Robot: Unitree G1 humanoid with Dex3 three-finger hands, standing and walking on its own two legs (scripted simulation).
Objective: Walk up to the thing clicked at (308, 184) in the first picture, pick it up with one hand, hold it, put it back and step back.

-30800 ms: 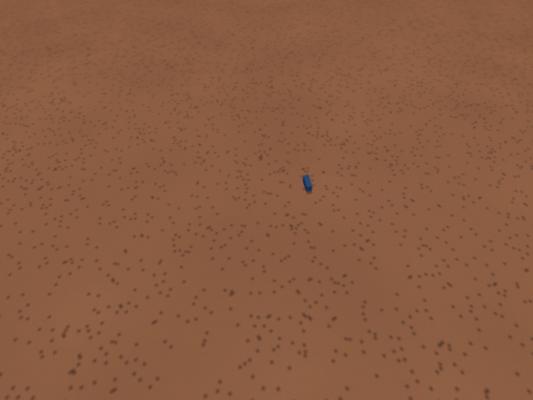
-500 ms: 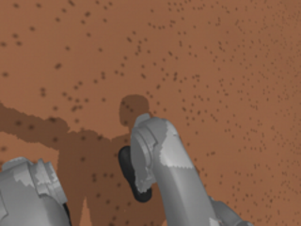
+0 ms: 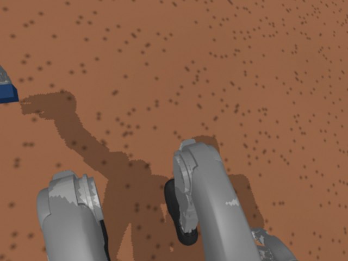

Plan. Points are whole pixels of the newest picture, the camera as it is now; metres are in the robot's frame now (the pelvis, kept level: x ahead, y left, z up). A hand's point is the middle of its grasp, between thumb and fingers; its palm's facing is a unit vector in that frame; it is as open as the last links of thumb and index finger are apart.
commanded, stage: settle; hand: left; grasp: from above
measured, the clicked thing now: out of the picture +0.51 +0.31 -0.19
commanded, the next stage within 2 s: lift in 0.04 s
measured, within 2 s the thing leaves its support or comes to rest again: neither
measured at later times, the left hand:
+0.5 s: hand out of the picture +0.46 +0.32 -0.09, palm faces -0.47 -0.08 -0.88, open 6.1 cm
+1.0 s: hand out of the picture +0.39 +0.31 +0.10, palm faces -0.42 -0.10 -0.90, open 6.1 cm
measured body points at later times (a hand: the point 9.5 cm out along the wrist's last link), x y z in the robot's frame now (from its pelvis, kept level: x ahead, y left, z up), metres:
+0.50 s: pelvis -0.01 +0.00 +0.04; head +0.22 +0.07 +0.42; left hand +0.48 +0.32 -0.04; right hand +0.06 -0.28 -0.06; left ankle +0.07 +0.12 -0.29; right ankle +0.12 -0.13 -0.29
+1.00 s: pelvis +0.00 +0.00 +0.17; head +0.16 +0.04 +0.58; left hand +0.40 +0.31 +0.15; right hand +0.15 -0.25 +0.04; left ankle +0.07 +0.12 -0.29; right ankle +0.12 -0.13 -0.29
